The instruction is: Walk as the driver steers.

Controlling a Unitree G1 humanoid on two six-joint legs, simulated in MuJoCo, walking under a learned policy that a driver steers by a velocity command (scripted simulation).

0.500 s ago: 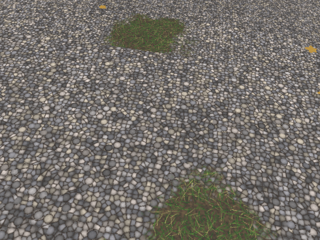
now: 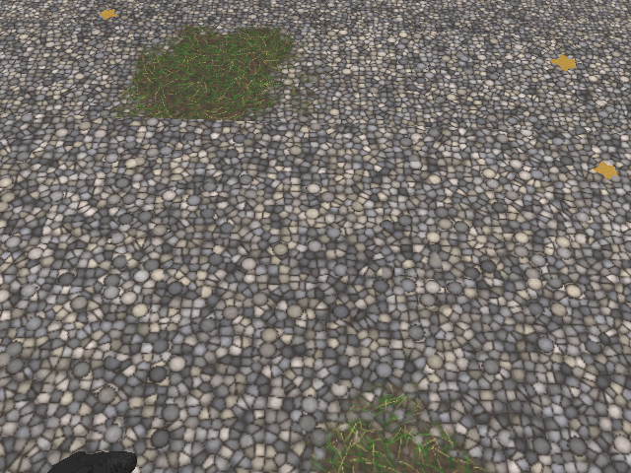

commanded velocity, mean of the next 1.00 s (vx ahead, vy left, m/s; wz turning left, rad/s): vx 0.49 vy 0.00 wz -0.33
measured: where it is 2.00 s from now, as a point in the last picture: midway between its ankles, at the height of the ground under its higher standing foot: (358, 227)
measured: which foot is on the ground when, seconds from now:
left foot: up 0.00-0.36, down 0.38-0.90, up 0.92-1.00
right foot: down 0.00-0.38, up 0.40-0.86, down 0.88-1.00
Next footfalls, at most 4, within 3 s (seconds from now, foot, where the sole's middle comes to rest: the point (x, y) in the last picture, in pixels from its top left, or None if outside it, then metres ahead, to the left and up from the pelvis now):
0.38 left None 0.41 0.14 -0.75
0.88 right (408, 400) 0.57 -0.20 -0.75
1.40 left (321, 266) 0.92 -0.02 -0.75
1.92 right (389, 178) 1.21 -0.22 -0.75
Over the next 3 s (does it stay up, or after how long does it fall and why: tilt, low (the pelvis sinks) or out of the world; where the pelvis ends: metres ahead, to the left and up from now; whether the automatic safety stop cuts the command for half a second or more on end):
stays up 1.59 -0.26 -0.17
